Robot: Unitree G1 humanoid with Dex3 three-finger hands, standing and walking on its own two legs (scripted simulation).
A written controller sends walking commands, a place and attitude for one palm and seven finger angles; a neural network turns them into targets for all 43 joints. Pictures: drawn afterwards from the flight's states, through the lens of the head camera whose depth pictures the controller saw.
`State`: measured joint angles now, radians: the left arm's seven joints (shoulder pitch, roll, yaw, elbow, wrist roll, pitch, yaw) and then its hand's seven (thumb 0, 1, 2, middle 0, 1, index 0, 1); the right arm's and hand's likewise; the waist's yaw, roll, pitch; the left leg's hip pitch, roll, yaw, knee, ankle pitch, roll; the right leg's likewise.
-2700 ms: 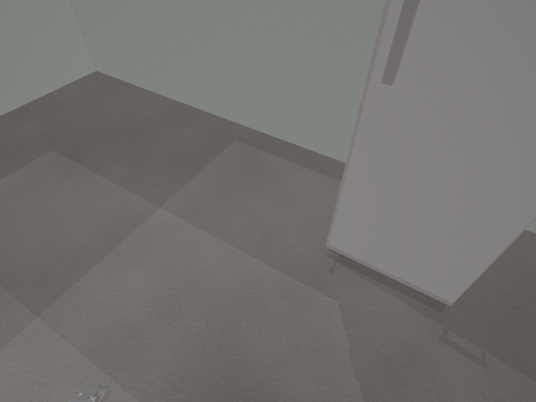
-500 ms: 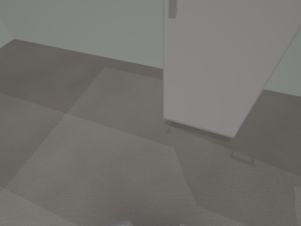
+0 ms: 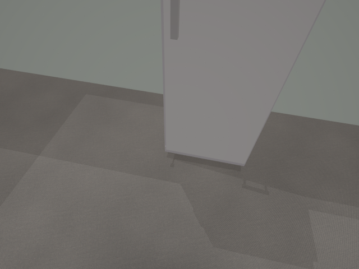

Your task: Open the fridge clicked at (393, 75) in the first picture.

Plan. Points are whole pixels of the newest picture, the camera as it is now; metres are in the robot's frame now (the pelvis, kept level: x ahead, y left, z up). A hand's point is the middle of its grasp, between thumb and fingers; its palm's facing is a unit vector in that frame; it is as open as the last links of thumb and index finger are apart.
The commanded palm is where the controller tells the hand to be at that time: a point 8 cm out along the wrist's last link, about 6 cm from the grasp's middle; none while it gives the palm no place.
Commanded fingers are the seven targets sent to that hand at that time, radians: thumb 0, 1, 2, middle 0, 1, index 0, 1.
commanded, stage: take the last steps up to it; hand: left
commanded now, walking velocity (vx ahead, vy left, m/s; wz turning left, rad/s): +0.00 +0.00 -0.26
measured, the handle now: out of the picture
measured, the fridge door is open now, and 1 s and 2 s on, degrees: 0 0 0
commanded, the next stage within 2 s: come to a stop and stand still in 1.16 s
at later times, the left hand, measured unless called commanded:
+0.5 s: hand out of the picture +0.12 +0.21 -0.17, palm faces -0.18 -0.98 -0.13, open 7.4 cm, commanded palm none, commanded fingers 0.00 0.90 0.90 -0.20 -0.30 -0.20 -0.30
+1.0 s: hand (121, 249) +0.19 +0.17 -0.18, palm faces -0.01 -0.98 -0.20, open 7.2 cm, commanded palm none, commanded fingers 0.00 0.90 0.90 -0.20 -0.30 -0.20 -0.30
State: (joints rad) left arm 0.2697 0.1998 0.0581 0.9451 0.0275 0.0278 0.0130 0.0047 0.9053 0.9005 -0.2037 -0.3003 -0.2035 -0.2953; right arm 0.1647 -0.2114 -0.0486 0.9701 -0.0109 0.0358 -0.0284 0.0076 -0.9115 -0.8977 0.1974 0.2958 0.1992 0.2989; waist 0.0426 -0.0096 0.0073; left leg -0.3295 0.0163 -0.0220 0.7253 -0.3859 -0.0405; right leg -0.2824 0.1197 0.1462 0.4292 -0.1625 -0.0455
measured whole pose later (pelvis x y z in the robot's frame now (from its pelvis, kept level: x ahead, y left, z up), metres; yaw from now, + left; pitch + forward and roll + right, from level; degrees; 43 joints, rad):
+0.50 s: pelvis +0.04 +0.04 +0.01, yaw -9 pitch +0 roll -2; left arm 0.21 0.19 0.05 1.04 0.03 0.03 -0.03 0.01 0.91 0.90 -0.20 -0.30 -0.20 -0.29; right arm 0.48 -0.12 -0.02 1.12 -0.03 -0.05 -0.03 0.01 -0.91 -0.90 0.20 0.30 0.20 0.30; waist -0.06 -0.03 0.01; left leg -0.05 0.02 0.13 0.33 -0.29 0.05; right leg -0.44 -0.07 -0.04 0.83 -0.30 0.03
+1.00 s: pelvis +0.20 -0.01 +0.00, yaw -4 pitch +0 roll -3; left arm 0.35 0.16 0.05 1.10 0.03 -0.07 0.02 -0.02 0.94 0.90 -0.20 -0.30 -0.20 -0.29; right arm 0.21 -0.19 -0.08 1.02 -0.03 -0.01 0.02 0.01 -0.93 -0.90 0.19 0.30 0.20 0.30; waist 0.00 0.04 0.00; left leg -0.55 0.13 0.09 0.83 -0.18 -0.01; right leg -0.01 -0.02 -0.20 0.35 -0.33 0.02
